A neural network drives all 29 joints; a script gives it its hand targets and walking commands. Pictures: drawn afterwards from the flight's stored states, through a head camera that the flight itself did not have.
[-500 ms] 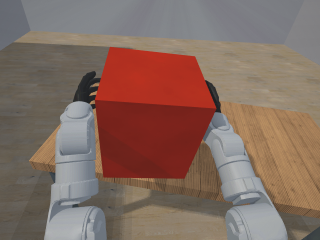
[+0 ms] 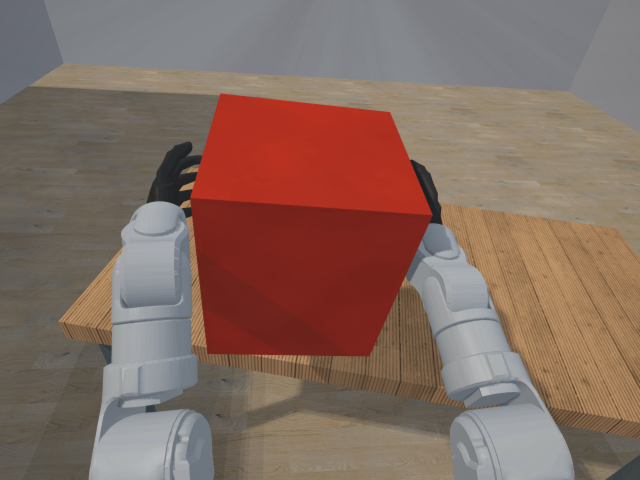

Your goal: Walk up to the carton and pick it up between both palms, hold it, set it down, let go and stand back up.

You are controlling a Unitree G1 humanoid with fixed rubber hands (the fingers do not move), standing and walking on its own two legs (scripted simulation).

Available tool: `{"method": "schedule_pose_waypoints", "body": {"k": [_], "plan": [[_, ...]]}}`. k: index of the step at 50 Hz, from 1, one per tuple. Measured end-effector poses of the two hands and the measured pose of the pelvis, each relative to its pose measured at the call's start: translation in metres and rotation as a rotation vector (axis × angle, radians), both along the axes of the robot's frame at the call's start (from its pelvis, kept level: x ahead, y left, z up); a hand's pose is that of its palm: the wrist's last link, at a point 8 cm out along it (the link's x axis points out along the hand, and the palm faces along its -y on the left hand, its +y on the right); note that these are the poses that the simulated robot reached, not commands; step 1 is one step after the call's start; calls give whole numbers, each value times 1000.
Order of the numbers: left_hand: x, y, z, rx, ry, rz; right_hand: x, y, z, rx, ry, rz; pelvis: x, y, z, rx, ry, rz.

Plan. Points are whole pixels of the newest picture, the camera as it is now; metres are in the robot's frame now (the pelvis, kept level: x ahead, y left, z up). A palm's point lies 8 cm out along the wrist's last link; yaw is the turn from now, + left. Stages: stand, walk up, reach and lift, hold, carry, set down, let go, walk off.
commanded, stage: hold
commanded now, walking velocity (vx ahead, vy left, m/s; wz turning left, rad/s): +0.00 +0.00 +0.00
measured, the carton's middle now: (299, 232) +0.38 +0.00 +0.17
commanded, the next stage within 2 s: set down in 1.02 s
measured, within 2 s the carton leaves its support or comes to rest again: neither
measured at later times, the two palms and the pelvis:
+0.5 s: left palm (158, 213) +0.36 +0.16 +0.21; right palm (413, 226) +0.36 -0.14 +0.19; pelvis +0.00 +0.00 +0.00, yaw +0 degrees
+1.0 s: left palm (161, 213) +0.36 +0.16 +0.22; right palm (415, 227) +0.36 -0.14 +0.19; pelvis +0.00 +0.00 +0.00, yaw +0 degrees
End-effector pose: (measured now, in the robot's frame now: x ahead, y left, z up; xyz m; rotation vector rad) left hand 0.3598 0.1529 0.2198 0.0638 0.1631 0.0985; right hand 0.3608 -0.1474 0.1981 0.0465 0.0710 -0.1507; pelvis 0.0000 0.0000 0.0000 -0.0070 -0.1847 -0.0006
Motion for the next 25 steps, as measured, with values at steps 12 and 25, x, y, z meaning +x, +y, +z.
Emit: {"method": "schedule_pose_waypoints", "body": {"k": [12,25], "plan": [[0,1,1,4,-3,1,1,1,1,0,-4,2,0,0,0,-1,3,2],[-1,11,-5,-12,14,12,2,10,-4,-3,14,12,0,1,0,-3,5,2]]}}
